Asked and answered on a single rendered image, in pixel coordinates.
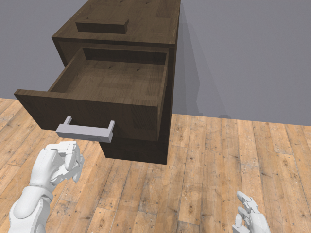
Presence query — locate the cabinet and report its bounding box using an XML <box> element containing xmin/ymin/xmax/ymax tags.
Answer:
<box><xmin>51</xmin><ymin>0</ymin><xmax>181</xmax><ymax>165</ymax></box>

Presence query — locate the robot left hand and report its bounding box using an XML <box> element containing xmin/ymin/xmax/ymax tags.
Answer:
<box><xmin>29</xmin><ymin>141</ymin><xmax>85</xmax><ymax>192</ymax></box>

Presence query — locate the robot right hand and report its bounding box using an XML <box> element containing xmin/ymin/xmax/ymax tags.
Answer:
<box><xmin>232</xmin><ymin>191</ymin><xmax>271</xmax><ymax>233</ymax></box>

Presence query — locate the handle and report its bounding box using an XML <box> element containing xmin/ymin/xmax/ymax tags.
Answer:
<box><xmin>55</xmin><ymin>116</ymin><xmax>115</xmax><ymax>143</ymax></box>
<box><xmin>75</xmin><ymin>18</ymin><xmax>128</xmax><ymax>34</ymax></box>

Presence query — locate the drawer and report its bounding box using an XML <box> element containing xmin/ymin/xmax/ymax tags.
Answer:
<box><xmin>14</xmin><ymin>47</ymin><xmax>169</xmax><ymax>141</ymax></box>

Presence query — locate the robot left forearm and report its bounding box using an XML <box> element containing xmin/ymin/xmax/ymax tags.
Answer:
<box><xmin>8</xmin><ymin>185</ymin><xmax>54</xmax><ymax>233</ymax></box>

